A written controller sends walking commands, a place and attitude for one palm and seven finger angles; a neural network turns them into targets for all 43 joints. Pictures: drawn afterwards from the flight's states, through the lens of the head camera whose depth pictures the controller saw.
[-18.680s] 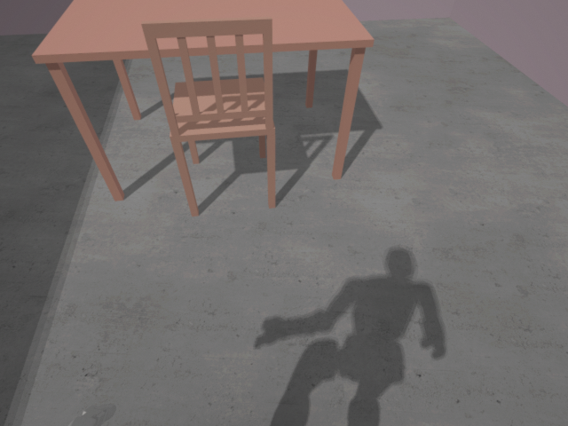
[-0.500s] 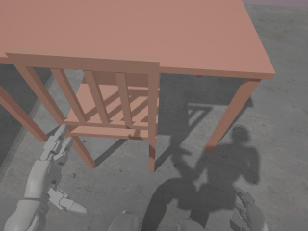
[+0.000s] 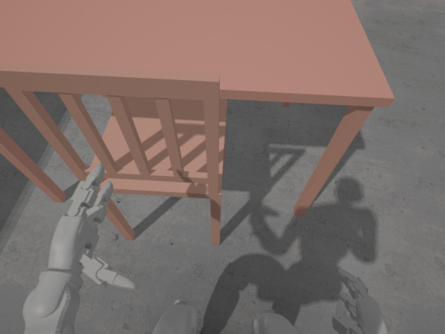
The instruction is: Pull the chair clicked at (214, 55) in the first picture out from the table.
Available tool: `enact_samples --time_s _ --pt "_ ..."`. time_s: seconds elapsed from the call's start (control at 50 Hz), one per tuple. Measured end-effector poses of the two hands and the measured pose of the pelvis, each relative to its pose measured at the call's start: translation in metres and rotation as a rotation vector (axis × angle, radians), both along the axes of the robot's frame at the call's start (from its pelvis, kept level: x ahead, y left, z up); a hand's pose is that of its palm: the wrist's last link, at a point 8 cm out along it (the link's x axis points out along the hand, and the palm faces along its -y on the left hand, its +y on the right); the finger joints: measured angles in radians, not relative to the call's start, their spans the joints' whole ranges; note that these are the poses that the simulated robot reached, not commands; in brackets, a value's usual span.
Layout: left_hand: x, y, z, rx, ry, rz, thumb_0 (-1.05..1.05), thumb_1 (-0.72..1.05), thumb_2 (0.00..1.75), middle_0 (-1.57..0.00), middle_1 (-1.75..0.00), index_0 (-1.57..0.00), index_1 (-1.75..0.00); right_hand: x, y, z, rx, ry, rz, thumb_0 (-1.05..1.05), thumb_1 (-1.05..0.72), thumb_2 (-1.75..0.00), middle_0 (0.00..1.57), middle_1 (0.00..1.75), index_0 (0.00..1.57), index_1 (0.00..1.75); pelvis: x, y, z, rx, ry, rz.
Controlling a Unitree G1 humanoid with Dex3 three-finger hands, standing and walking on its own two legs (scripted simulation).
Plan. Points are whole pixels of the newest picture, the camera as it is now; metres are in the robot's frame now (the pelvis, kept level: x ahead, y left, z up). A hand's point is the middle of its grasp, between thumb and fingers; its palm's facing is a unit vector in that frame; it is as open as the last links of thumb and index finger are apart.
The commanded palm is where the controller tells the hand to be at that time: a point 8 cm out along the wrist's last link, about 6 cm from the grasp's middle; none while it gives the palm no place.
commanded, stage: aim the fingers beside a spindle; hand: left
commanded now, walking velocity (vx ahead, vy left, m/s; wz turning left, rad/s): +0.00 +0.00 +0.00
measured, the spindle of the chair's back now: (132, 139) +0.51 +0.22 -0.01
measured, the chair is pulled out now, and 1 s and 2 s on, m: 0.00 0.00 0.00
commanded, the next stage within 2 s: none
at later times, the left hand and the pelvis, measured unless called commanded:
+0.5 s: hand (145, 221) +0.31 +0.15 +0.02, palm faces -0.09 -1.00 -0.02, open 16.9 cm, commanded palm +0.29 +0.21 +0.02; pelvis +0.00 +0.01 -0.01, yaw -1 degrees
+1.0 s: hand (165, 202) +0.35 +0.12 +0.00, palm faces -0.06 -1.00 -0.03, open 16.9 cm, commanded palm +0.34 +0.18 +0.00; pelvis -0.01 +0.01 -0.03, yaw -1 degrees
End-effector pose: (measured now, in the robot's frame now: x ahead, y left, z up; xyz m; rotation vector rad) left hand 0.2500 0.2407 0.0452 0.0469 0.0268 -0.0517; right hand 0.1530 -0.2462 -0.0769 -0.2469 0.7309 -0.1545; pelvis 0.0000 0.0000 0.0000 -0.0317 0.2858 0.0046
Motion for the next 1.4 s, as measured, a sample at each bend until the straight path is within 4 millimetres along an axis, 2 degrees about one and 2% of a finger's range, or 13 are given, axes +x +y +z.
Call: enact_samples --time_s 0.18,0.32,0.6,0.74,0.9,1.04,1.22,1.3,1.4 --pt "0.012 -0.012 -0.013 -0.007 0.040 -0.016 -0.01 -0.50 0.30 -0.06 -0.09 -0.06 -0.08 -0.009 -0.002 -0.009 0.007 0.038 -0.013 0.01 -0.90 -0.90 0.20 0.30 0.20 0.30 0.000 0.001 -0.003 0.005 0.016 -0.007" --pt "0.031 -0.019 -0.016 -0.013 -0.009 -0.009 -0.01 -0.50 0.30 -0.06 -0.09 -0.06 -0.08 -0.014 0.000 -0.018 0.002 0.076 -0.012 0.01 -0.90 -0.90 0.20 0.30 0.20 0.30 -0.002 0.003 -0.009 0.005 0.034 -0.008" --pt "0.043 -0.043 -0.029 -0.025 0.004 -0.023 -0.01 -0.50 0.30 -0.06 -0.08 -0.06 -0.08 -0.014 0.008 -0.028 0.023 0.111 -0.005 0.01 -0.90 -0.90 0.20 0.30 0.20 0.30 -0.003 0.008 -0.015 0.009 0.055 -0.014" --pt "0.061 -0.056 -0.032 -0.016 -0.038 -0.037 -0.01 -0.50 0.30 -0.06 -0.08 -0.06 -0.08 -0.017 0.010 -0.039 0.027 0.145 0.002 0.01 -0.90 -0.90 0.20 0.30 0.20 0.30 -0.007 0.008 -0.022 0.008 0.070 -0.012" --pt "0.076 -0.063 -0.046 -0.020 0.009 -0.026 -0.01 -0.50 0.30 -0.06 -0.09 -0.06 -0.08 -0.027 0.008 -0.047 0.036 0.196 -0.020 0.01 -0.90 -0.90 0.20 0.30 0.20 0.30 -0.007 0.007 -0.025 0.012 0.086 -0.020" --pt "0.089 -0.063 -0.043 -0.018 -0.037 -0.011 -0.01 -0.50 0.30 -0.06 -0.08 -0.06 -0.08 -0.038 0.003 -0.054 0.029 0.245 -0.034 0.01 -0.90 -0.90 0.20 0.30 0.20 0.30 -0.007 0.006 -0.028 0.011 0.099 -0.020" --pt "0.098 -0.086 -0.056 -0.029 0.009 -0.051 -0.01 -0.50 0.30 -0.06 -0.08 -0.06 -0.08 -0.048 -0.001 -0.061 0.040 0.284 -0.063 0.01 -0.91 -0.90 0.20 0.30 0.20 0.30 -0.006 0.006 -0.031 0.016 0.114 -0.026" --pt "0.094 -0.085 -0.049 -0.015 -0.016 -0.022 -0.01 -0.50 0.30 -0.06 -0.09 -0.06 -0.08 -0.049 -0.001 -0.061 0.055 0.287 -0.068 0.01 -0.91 -0.90 0.20 0.30 0.20 0.30 -0.006 0.004 -0.029 0.023 0.107 -0.033" --pt "0.095 -0.073 -0.046 0.014 -0.031 0.016 -0.01 -0.50 0.30 -0.06 -0.09 -0.06 -0.08 -0.048 0.001 -0.062 0.063 0.295 -0.052 0.01 -0.91 -0.90 0.20 0.30 0.20 0.30 -0.006 0.001 -0.029 0.025 0.102 -0.028"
